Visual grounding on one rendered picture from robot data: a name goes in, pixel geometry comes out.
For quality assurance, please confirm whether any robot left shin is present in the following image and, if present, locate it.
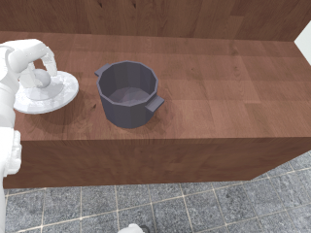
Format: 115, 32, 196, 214
128, 223, 142, 230

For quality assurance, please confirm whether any pot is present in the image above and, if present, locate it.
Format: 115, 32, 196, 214
94, 60, 165, 129

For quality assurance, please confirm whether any left robot hand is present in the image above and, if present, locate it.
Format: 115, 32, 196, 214
3, 39, 57, 89

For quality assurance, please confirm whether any table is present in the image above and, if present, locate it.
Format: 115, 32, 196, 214
0, 0, 311, 189

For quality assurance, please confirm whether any knob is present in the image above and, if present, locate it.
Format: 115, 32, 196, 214
32, 68, 52, 88

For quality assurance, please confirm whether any lid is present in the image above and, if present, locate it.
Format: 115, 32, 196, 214
14, 71, 79, 115

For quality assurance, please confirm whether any left robot forearm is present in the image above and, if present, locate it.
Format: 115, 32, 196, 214
0, 44, 28, 129

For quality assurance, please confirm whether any robot left upper arm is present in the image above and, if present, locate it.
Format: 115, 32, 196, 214
0, 126, 22, 233

